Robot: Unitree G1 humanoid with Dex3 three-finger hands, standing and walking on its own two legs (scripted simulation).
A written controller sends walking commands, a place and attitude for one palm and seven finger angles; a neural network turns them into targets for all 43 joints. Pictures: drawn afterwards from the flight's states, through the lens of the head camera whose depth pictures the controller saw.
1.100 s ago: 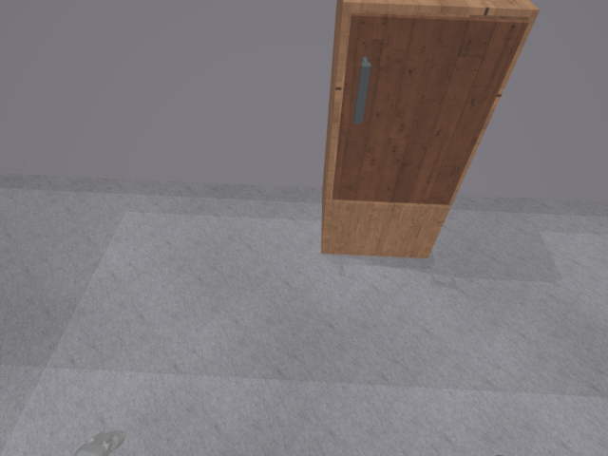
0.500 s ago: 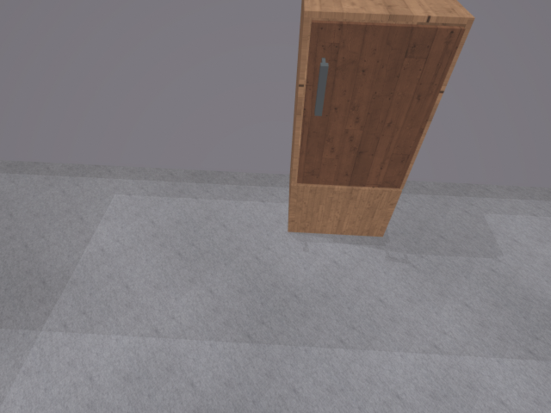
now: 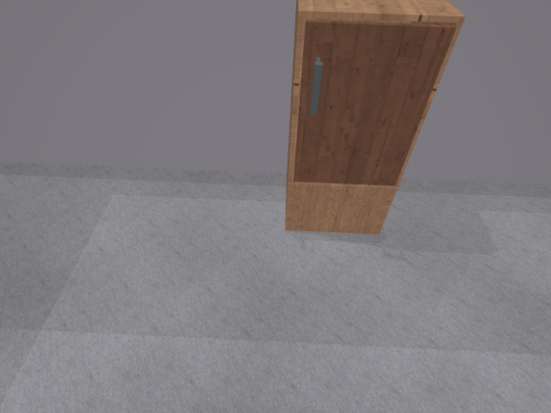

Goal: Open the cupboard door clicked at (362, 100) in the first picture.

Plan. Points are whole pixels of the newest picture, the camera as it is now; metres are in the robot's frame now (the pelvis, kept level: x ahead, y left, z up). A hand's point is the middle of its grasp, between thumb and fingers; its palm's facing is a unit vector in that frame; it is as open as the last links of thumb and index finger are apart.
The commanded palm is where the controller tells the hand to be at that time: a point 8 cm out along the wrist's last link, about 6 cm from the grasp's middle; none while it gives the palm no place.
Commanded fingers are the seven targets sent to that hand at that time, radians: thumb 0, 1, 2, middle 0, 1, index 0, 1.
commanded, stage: look at it before walking up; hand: left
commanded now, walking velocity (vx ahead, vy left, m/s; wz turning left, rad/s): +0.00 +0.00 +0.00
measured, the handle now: (315, 85) +1.01 -0.07 -0.01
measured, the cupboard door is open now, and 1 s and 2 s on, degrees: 0 0 0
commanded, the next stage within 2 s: walk to a spot facing it in 0.44 s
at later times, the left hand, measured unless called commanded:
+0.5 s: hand out of the picture +0.08 +0.25 -0.16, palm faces -0.03 -0.94 -0.33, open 7.4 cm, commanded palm none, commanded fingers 0.00 0.90 0.90 -0.20 -0.30 -0.20 -0.30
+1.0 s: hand out of the picture +0.08 +0.17 -0.18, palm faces -0.17 -0.95 -0.27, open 7.4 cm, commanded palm none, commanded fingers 0.00 0.90 0.90 -0.20 -0.30 -0.20 -0.30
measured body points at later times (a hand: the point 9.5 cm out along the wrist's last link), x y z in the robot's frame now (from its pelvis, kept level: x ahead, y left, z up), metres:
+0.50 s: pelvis +0.01 +0.00 +0.00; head +0.02 +0.00 +0.45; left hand +0.08 +0.29 -0.13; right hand +0.09 -0.29 -0.13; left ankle +0.01 +0.12 -0.74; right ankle +0.02 -0.12 -0.74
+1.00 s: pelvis +0.00 -0.03 -0.03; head +0.02 -0.06 +0.42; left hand +0.09 +0.22 -0.16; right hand +0.03 -0.29 -0.19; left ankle +0.00 +0.12 -0.72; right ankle +0.00 -0.11 -0.75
